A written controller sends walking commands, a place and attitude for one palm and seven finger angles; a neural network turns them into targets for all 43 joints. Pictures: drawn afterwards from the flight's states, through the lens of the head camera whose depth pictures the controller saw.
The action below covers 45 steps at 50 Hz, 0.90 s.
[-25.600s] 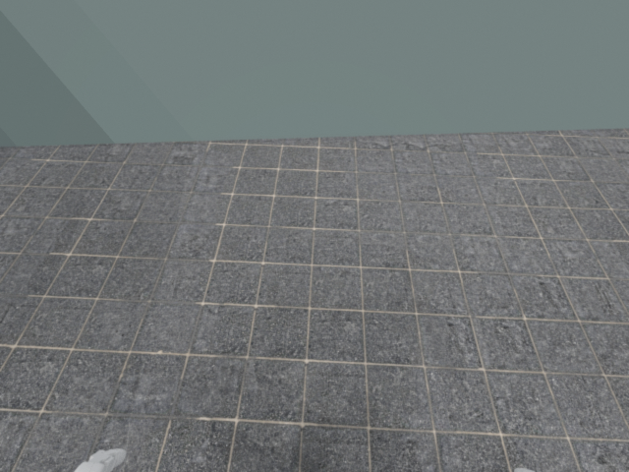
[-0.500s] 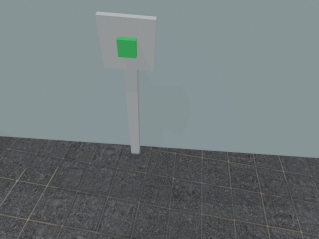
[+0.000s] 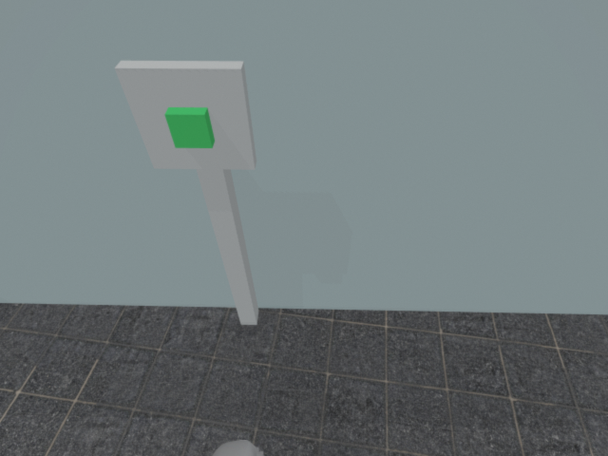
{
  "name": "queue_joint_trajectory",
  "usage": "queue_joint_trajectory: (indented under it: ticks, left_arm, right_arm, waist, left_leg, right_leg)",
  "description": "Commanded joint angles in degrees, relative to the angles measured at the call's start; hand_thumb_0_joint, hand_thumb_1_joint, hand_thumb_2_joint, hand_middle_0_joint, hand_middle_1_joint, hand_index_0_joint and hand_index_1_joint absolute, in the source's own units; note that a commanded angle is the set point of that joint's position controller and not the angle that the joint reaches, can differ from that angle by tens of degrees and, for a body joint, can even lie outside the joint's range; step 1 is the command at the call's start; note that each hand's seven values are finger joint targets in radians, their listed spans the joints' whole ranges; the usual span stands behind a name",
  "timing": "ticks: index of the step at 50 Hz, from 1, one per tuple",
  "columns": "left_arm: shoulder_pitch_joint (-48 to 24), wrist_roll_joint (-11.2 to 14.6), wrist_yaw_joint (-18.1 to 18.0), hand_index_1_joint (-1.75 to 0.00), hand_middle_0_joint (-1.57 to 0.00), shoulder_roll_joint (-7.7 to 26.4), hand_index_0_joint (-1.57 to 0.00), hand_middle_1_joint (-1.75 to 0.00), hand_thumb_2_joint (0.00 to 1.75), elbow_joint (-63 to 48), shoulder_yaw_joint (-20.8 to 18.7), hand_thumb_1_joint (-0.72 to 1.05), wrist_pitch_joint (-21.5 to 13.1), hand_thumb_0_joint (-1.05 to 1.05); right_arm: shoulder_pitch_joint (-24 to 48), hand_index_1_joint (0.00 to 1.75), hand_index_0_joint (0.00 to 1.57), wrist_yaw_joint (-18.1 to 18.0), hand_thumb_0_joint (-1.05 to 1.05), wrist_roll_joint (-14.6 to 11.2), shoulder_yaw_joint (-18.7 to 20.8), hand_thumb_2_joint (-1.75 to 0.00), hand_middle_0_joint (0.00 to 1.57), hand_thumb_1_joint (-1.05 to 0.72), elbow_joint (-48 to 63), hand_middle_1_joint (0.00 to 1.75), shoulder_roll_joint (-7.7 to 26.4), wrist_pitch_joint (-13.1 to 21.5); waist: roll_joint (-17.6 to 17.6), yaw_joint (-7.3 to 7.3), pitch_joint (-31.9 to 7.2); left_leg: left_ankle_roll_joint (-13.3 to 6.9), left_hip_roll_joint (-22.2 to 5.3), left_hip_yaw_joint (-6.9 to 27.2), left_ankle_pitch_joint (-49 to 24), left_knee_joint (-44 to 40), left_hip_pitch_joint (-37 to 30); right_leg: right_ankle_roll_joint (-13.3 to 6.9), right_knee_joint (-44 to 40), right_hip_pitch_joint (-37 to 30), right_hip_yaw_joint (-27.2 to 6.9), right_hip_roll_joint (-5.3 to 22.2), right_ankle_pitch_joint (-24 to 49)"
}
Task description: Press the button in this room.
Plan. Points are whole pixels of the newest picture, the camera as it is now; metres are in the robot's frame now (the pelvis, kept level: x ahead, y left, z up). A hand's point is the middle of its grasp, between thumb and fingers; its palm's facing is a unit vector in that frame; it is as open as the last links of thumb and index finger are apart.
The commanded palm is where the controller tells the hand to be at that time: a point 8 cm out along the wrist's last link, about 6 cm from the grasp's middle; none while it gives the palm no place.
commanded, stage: take the last steps up to it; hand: left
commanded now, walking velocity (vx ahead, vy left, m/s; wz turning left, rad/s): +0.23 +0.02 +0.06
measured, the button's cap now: (191, 127) +0.65 +0.25 +0.09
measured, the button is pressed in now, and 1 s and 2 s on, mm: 0 0 0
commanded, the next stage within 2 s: come to a stop and stand still in 0.20 s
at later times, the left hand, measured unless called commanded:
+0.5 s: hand (167, 450) +0.17 +0.23 -0.18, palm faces +0.06 -0.98 -0.19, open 7.4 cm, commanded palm none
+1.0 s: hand out of the picture +0.16 +0.22 -0.17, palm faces +0.09 -0.97 -0.24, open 7.4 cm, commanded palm none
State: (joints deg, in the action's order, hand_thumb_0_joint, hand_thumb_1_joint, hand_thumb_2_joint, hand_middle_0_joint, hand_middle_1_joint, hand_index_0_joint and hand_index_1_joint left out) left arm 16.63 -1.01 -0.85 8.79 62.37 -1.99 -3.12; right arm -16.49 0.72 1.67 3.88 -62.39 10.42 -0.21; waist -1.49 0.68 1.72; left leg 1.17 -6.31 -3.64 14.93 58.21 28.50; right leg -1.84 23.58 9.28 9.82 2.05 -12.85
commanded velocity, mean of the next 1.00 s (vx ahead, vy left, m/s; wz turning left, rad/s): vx -0.02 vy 0.01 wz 0.00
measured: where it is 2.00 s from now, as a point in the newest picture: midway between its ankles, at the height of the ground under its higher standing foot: outside the picture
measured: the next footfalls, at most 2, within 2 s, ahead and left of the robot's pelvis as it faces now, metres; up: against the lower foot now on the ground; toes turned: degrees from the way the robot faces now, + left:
left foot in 0.22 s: +0.18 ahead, +0.15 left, +0.00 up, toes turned +10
right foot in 0.64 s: +0.22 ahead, -0.09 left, +0.00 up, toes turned -5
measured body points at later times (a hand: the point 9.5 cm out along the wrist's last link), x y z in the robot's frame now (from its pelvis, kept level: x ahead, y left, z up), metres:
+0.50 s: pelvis +0.13 +0.05 +0.00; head +0.16 +0.07 +0.45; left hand +0.17 +0.28 -0.17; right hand +0.18 -0.18 -0.15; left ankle +0.14 +0.14 -0.74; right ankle +0.17 -0.09 -0.71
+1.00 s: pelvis +0.11 +0.02 -0.01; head +0.14 +0.02 +0.44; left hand +0.15 +0.27 -0.15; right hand +0.17 -0.22 -0.16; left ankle +0.07 +0.16 -0.73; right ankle +0.18 -0.09 -0.74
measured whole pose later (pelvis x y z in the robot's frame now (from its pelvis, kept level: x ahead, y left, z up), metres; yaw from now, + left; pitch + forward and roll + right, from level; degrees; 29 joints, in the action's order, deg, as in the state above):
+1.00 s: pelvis +0.11 +0.02 -0.01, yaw +2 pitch +0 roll +1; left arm 10.8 -1.4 -1.6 10.0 59.3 -2.2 0.8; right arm -10.6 -0.6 0.6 2.8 -60.7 11.8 -1.8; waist 0.0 -1.9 4.0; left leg 1.8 -1.7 -1.8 22.5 35.5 12.4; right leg -0.8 28.6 18.5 5.5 4.2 -9.7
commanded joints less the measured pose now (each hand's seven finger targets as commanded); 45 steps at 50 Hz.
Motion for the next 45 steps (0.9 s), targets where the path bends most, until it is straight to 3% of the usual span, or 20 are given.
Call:
queue_joint_trajectory:
  ticks: [1, 5, 9, 10, 11, 12, 13, 15, 18, 20, 26, 28, 30, 31, 32, 33, 34, 36, 38, 45]
  left_arm:
    - [4.1, -0.32, 0.12, -0.3, -0.2, 7.72, -0.2, -0.3, 0.9, -0.47, -1.05, 0.9, -1.72, 0.0]
    - [5.94, -0.54, 0.07, -0.3, -0.2, 8.49, -0.2, -0.3, 0.9, 0.8, -1.38, 0.9, -1.46, 0.0]
    - [5.29, -0.03, -0.03, -0.3, -0.2, 7.62, -0.2, -0.3, 0.9, 1.19, -1.34, 0.9, -0.27, 0.0]
    - [6.38, -0.03, 0.22, -0.3, -0.2, 5.8, -0.2, -0.3, 0.9, 0.82, -1.01, 0.9, -0.04, 0.0]
    - [7.64, 0.35, 0.49, -0.3, -0.2, 2.64, -0.2, -0.3, 0.9, -0.38, -0.42, 0.9, -0.02, 0.0]
    - [4.96, -0.27, 0.03, -0.3, -0.2, 3.53, -0.2, -0.3, 0.9, -1.45, -0.1, 0.9, 0.22, 0.0]
    - [2.34, -0.09, 0.09, -0.3, -0.2, 3.39, -0.2, -0.3, 0.9, -1.71, -0.09, 0.9, 0.24, 0.0]
    - [0.42, -0.2, 0.78, -0.3, -0.2, 3.45, -0.2, -0.3, 0.9, -0.95, -0.4, 0.9, 0.08, 0.0]
    - [4.3, 0.23, 0.01, -0.3, -0.2, 0.37, -0.2, -0.3, 0.9, 0.92, 0.11, 0.9, 1.82, 0.0]
    - [5.26, 0.18, -0.47, -0.3, -0.2, 1.0, -0.2, -0.3, 0.9, 1.06, 0.15, 0.9, 2.86, 0.0]
    - [0.2, -0.24, -0.72, -0.3, -0.2, 4.75, -0.2, -0.3, 0.9, -2.77, -0.95, 0.9, 4.93, 0.0]
    - [-0.08, -0.22, -0.74, -0.3, -0.2, 5.28, -0.2, -0.3, 0.9, -3.58, -1.13, 0.9, 4.76, 0.0]
    - [1.87, -0.27, -0.79, -0.3, -0.2, 6.45, -0.2, -0.3, 0.9, -3.5, -1.3, 0.9, 3.9, 0.0]
    - [2.06, -0.63, -1.05, -0.3, -0.2, 8.98, -0.2, -0.3, 0.9, -3.56, -1.61, 0.9, 3.23, 0.0]
    - [0.57, -0.75, -1.19, -0.3, -0.2, 12.24, -0.2, -0.3, 0.9, -4.07, -1.79, 0.9, 2.72, 0.0]
    - [1.23, -0.23, -1.06, -0.3, -0.2, 13.01, -0.2, -0.3, 0.9, -4.46, -1.81, 0.9, 2.63, 0.0]
    - [0.75, -0.15, -1.18, -0.3, -0.2, 13.41, -0.2, -0.3, 0.9, -4.38, -2.1, 0.9, 2.5, 0.0]
    - [-4.23, -0.22, -1.64, -0.3, -0.2, 11.45, -0.2, -0.3, 0.9, -5.6, -1.85, 0.9, 2.81, 0.0]
    - [-4.25, -0.18, -1.68, -0.3, -0.2, 11.4, -0.2, -0.3, 0.9, -6.17, -2.04, 0.9, 2.69, 0.0]
    - [-2.85, -0.84, -1.41, -0.3, -0.2, 12.99, -0.2, -0.3, 0.9, -5.54, -3.04, 0.9, 2.85, 0.0]
  right_arm:
    - [1.41, 0.3, 0.2, 0.87, 0.0, -0.38, 0.03, -0.9, 0.2, -0.9, 3.66, 0.3, 0.4, 0.91]
    - [6.39, 0.3, 0.2, 0.97, 0.0, -0.54, -0.28, -0.9, 0.2, -0.9, 5.79, 0.3, 0.41, 1.88]
    - [-0.55, 0.3, 0.2, 0.26, 0.0, -0.4, -0.39, -0.9, 0.2, -0.9, 3.44, 0.3, 2.33, 3.16]
    - [-6.27, 0.3, 0.2, -0.22, 0.0, -0.17, 0.52, -0.9, 0.2, -0.9, 1.97, 0.3, 6.24, 3.57]
    - [-11.29, 0.3, 0.2, -0.93, 0.0, 0.16, 1.7, -0.9, 0.2, -0.9, 1.09, 0.3, 11.83, 3.56]
    - [-13.21, 0.3, 0.2, -1.5, 0.0, -0.1, 1.61, -0.9, 0.2, -0.9, -0.17, 0.3, 12.24, 3.09]
    - [-10.46, 0.3, 0.2, -1.86, 0.0, -0.28, 1.35, -0.9, 0.2, -0.9, 0.35, 0.3, 10.93, 2.94]
    - [-4.61, 0.3, 0.2, -1.99, 0.0, -0.5, 0.05, -0.9, 0.2, -0.9, 1.43, 0.3, 6.14, 3.49]
    - [0.44, 0.3, 0.2, -2.78, 0.0, -0.59, -1.07, -0.9, 0.2, -0.9, 2.41, 0.3, 3.49, 4.06]
    - [2.0, 0.3, 0.2, -3.11, 0.0, -0.88, -1.16, -0.9, 0.2, -0.9, 2.32, 0.3, 4.0, 3.75]
    - [3.78, 0.3, 0.2, -3.25, 0.0, -0.39, 0.84, -0.9, 0.2, -0.9, 2.09, 0.3, 7.05, 1.22]
    - [4.1, 0.3, 0.2, -3.08, 0.0, -0.27, 1.28, -0.9, 0.2, -0.9, 2.07, 0.3, 7.47, 0.59]
    - [4.19, 0.3, 0.2, -2.69, 0.0, -0.58, 1.46, -0.9, 0.2, -0.9, 2.21, 0.3, 7.2, 0.21]
    - [3.04, 0.3, 0.2, -2.41, 0.0, -0.9, 1.37, -0.9, 0.2, -0.9, 2.4, 0.3, 5.25, 0.11]
    - [0.5, 0.3, 0.2, -2.0, 0.0, -1.39, 0.97, -0.9, 0.2, -0.9, 2.87, 0.3, 2.73, -0.11]
    - [1.49, 0.3, 0.2, -2.11, 0.0, -1.6, 0.74, -0.9, 0.2, -0.9, 3.21, 0.3, 1.88, -1.1]
    - [2.48, 0.3, 0.2, -2.3, 0.0, -1.53, 0.77, -0.9, 0.2, -0.9, 3.37, 0.3, 2.16, -2.13]
    - [1.33, 0.3, 0.2, -2.22, 0.0, -1.35, 0.72, -0.9, 0.2, -0.9, 2.35, 0.3, 3.06, -2.4]
    - [1.97, 0.3, 0.2, -1.89, 0.0, -1.29, 0.56, -0.9, 0.2, -0.9, 2.43, 0.3, 3.6, -2.38]
    - [3.21, 0.3, 0.2, -1.15, 0.0, -1.34, -0.24, -0.9, 0.2, -0.9, 3.95, 0.3, 3.36, -1.51]
  waist:
    - [7.69, -1.04, 4.95]
    - [7.66, -2.42, 4.63]
    - [3.75, 1.11, 1.12]
    - [-5.63, 3.1, -2.49]
    - [-16.56, 4.29, -5.58]
    - [-17.39, 5.45, -6.73]
    - [-13.63, 4.71, -4.22]
    - [-4.42, 1.92, 0.05]
    - [-2.18, -1.36, -1.81]
    - [-3.09, -1.9, -2.62]
    - [-7.82, -1.36, 0.41]
    - [-8.22, -1.66, 0.32]
    - [-4.62, -2.88, -1.57]
    - [2.93, -2.58, -3.17]
    - [11.31, -0.91, -4.3]
    - [12.27, -2.49, -4.49]
    - [15.34, -2.84, -5.32]
    - [11.45, -1.13, -3.59]
    - [9.61, -1.69, -4.12]
    - [11.78, -3.5, -5.0]
  left_leg:
    - [1.01, -1.23, -0.27, -2.04, -8.6, 1.58]
    - [0.47, -0.32, -1.6, -0.56, -18.28, -2.01]
    - [-0.26, 2.57, -4.33, -5.23, -31.1, -21.05]
    - [-2.44, -3.17, 3.36, -7.09, -34.15, -30.27]
    - [-8.24, -16.17, 19.4, -11.22, -38.9, -37.23]
    - [-11.19, -18.96, 23.18, -9.45, -42.48, -36.03]
    - [-12.94, -19.2, 22.48, -9.84, -42.95, -32.23]
    - [-11.76, -15.8, 14.86, -15.53, -43.57, -25.1]
    - [-9.07, -11.31, 3.33, -40.95, -40.9, -19.18]
    - [-8.51, -10.3, 1.82, -45.84, -39.89, -19.24]
    - [-9.48, -11.69, 3.99, -39.09, -37.92, -17.83]
    - [-8.68, -10.98, 4.27, -36.07, -36.0, -17.97]
    - [-5.7, -8.2, 3.21, -28.52, -30.89, -16.93]
    - [-2.48, -3.4, -0.24, -17.94, -25.37, -14.45]
    - [-0.06, 2.34, -3.3, -0.04, -19.74, -9.8]
    - [0.46, 5.1, -0.77, 17.65, -11.87, -9.43]
    - [0.23, 4.78, 2.84, 21.49, -5.37, -9.22]
    - [0.45, 4.39, 5.01, 16.26, 0.97, -6.29]
    - [1.07, 4.39, 5.11, 13.5, 1.95, -5.22]
    - [1.38, 4.63, 2.46, 12.49, -14.56, -9.11]
  right_leg:
    - [-5.8, -15.8, 2.96, -10.26, 15.01, -1.46]
    - [-6.25, -12.65, 0.18, -9.99, 16.12, 2.13]
    - [-2.63, -0.77, 5.15, -4.83, 11.35, 4.73]
    - [-0.29, 10.99, 10.84, -2.19, 6.98, 0.69]
    - [2.29, 24.76, 20.76, 1.86, 1.02, -17.29]
    - [2.0, 35.28, 23.48, -2.94, 0.58, -23.7]
    - [1.57, 41.16, 26.22, -5.35, 2.61, -21.22]
    - [2.02, 41.64, 25.14, -7.47, 5.33, -14.07]
    - [4.24, 31.06, 14.32, -8.34, 5.17, -7.94]
    - [4.38, 25.25, 10.84, -7.45, 3.84, -5.12]
    - [3.6, 20.11, 10.15, -6.11, 2.58, -7.84]
    - [3.2, 15.85, 8.59, -5.84, 2.23, -6.07]
    - [2.8, 4.92, 2.73, -5.97, 2.78, 5.72]
    - [1.5, 1.91, -0.77, -11.08, 7.63, 21.81]
    - [-2.95, 1.1, -3.51, -18.64, 16.74, 37.1]
    - [-8.12, -1.47, -1.56, -20.49, 21.24, 43.86]
    - [-9.85, -3.03, 1.32, -22.78, 21.67, 40.49]
    - [-9.99, -1.88, 0.14, -19.19, 18.59, 37.09]
    - [-8.83, -1.48, -0.8, -17.42, 17.4, 35.73]
    - [-8.13, -5.45, -1.99, -18.86, 16.07, 15.52]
